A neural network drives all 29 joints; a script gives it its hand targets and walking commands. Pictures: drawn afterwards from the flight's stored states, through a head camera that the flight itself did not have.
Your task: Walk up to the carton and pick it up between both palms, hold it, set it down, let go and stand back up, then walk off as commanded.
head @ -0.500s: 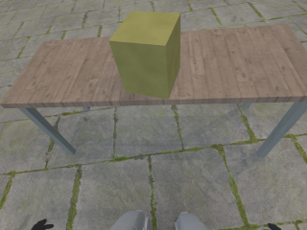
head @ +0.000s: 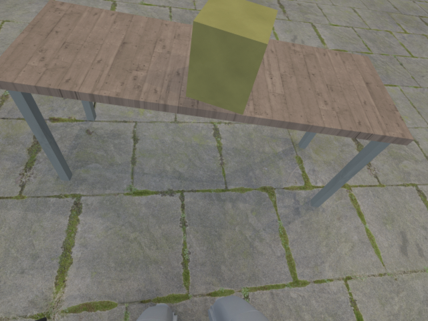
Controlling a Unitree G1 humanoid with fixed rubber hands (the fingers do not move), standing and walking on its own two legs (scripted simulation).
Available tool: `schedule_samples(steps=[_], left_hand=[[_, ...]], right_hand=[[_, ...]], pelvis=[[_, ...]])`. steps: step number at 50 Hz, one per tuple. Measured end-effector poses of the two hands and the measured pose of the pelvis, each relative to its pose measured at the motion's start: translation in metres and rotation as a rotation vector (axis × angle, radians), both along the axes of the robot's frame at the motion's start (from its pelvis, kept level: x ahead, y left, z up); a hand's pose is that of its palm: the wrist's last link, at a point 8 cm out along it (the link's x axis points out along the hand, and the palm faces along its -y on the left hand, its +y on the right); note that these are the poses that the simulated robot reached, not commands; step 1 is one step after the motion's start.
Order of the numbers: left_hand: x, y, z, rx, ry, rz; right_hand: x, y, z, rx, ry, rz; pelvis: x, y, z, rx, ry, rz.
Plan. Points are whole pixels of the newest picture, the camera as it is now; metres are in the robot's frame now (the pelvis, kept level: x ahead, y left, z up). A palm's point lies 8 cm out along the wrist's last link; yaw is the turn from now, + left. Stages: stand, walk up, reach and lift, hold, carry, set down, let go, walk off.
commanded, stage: walk off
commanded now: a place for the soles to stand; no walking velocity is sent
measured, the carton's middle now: (229, 55) +0.85 -0.10 -0.01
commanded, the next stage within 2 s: stand in 1.76 s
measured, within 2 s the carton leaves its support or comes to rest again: neither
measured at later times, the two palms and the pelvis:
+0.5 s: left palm out of the picture -0.10 +0.27 -0.10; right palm out of the picture +0.06 -0.35 -0.12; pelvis -0.07 -0.06 -0.01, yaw -1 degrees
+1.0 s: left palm out of the picture -0.01 +0.24 -0.07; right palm out of the picture +0.07 -0.38 -0.12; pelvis -0.02 -0.08 +0.01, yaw -3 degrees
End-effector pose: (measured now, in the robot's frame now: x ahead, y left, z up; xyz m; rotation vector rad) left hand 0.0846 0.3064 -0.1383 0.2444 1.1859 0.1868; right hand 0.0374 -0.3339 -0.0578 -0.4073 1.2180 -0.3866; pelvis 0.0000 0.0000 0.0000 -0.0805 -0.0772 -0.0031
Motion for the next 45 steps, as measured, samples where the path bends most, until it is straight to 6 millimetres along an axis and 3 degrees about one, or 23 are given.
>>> schedule_samples(steps=[8,13,19,25,28,33,39,45], left_hand=[[-0.074,0.015,0.006,0.035,0.121,0.067],[-0.108,0.014,0.015,0.066,0.145,0.103],[-0.141,-0.001,0.03,0.104,0.128,0.145],[-0.181,-0.032,0.042,0.144,0.127,0.2],[-0.181,-0.05,0.052,0.143,0.123,0.2],[-0.157,-0.069,0.065,0.15,0.076,0.156],[-0.132,-0.075,0.074,0.169,0.06,0.115],[-0.108,-0.075,0.074,0.168,0.056,0.098]], right_hand=[[0.004,0.016,-0.009,0.05,-0.045,0.04],[0.01,0.017,-0.024,0.096,-0.083,0.071],[0.019,0.006,-0.043,0.156,-0.14,0.116],[0.021,-0.012,-0.061,0.213,-0.176,0.15],[0.015,-0.021,-0.061,0.236,-0.176,0.135],[0.0,-0.039,-0.063,0.248,-0.153,0.096],[-0.005,-0.054,-0.066,0.246,-0.126,0.066],[0.009,-0.054,-0.064,0.241,-0.123,0.056]], pelvis=[[-0.018,0.002,0.003,0.004,-0.005,-0.008],[-0.031,-0.006,0.0,0.014,-0.023,-0.006],[-0.047,-0.027,-0.005,0.046,-0.042,-0.01],[-0.065,-0.056,-0.009,0.093,-0.058,-0.013],[-0.068,-0.066,-0.002,0.12,-0.047,-0.015],[-0.064,-0.078,0.005,0.137,0.001,0.0],[-0.052,-0.084,0.008,0.152,0.017,-0.016],[-0.034,-0.083,0.009,0.155,0.025,-0.03]])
